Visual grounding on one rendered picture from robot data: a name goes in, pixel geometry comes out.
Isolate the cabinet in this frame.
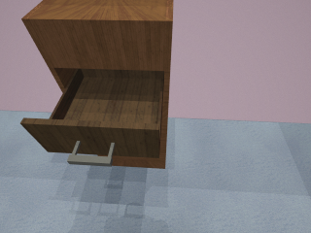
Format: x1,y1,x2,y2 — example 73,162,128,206
21,0,174,169

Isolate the handle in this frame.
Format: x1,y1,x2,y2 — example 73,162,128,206
67,141,115,167

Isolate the drawer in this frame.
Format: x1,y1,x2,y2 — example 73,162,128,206
20,68,164,158

